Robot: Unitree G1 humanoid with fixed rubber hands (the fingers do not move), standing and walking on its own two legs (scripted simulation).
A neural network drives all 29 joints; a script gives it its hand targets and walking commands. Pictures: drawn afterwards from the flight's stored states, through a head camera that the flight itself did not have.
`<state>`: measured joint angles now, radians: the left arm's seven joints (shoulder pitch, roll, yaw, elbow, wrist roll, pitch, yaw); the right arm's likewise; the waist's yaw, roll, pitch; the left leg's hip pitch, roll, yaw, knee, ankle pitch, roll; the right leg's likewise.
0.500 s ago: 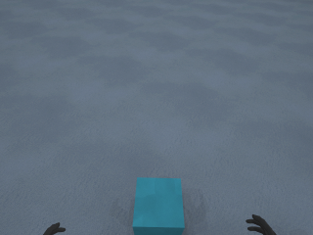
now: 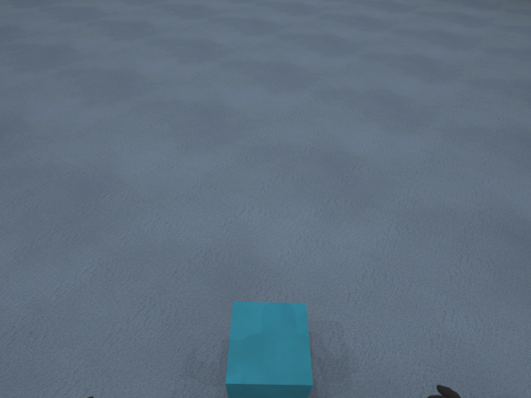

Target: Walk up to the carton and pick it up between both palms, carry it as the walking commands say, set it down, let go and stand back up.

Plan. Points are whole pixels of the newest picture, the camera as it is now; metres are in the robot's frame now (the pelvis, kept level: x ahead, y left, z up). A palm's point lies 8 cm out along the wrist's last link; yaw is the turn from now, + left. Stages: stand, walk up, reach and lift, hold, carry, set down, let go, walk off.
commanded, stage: stand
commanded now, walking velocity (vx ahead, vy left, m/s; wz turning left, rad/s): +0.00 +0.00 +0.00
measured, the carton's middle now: (268, 356) +0.43 -0.02 -0.64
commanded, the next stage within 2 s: none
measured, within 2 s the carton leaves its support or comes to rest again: neither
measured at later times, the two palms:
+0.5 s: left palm out of the picture +0.08 +0.31 -0.10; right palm out of the picture +0.08 -0.31 -0.10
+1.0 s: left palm out of the picture +0.07 +0.31 -0.10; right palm out of the picture +0.08 -0.31 -0.10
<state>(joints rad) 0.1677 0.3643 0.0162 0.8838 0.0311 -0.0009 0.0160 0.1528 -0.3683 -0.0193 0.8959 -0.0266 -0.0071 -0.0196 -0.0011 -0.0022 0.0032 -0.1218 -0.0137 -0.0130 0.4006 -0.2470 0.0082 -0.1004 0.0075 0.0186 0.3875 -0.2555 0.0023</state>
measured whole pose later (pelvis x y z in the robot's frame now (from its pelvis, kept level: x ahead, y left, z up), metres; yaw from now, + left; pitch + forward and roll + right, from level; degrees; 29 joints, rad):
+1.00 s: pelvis -0.02 +0.00 +0.00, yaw +0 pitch -2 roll +0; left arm 0.13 0.39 0.00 1.03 0.02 -0.01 0.01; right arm 0.12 -0.39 0.00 1.04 -0.01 -0.02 -0.01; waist 0.00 0.00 0.02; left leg -0.11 -0.02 -0.01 0.34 -0.19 0.01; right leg -0.09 0.00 0.02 0.33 -0.20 0.01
